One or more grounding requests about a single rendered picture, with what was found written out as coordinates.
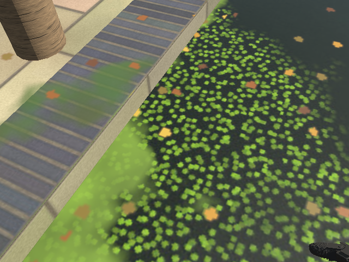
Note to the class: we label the robot right hand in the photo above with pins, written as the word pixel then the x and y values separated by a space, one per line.
pixel 331 251

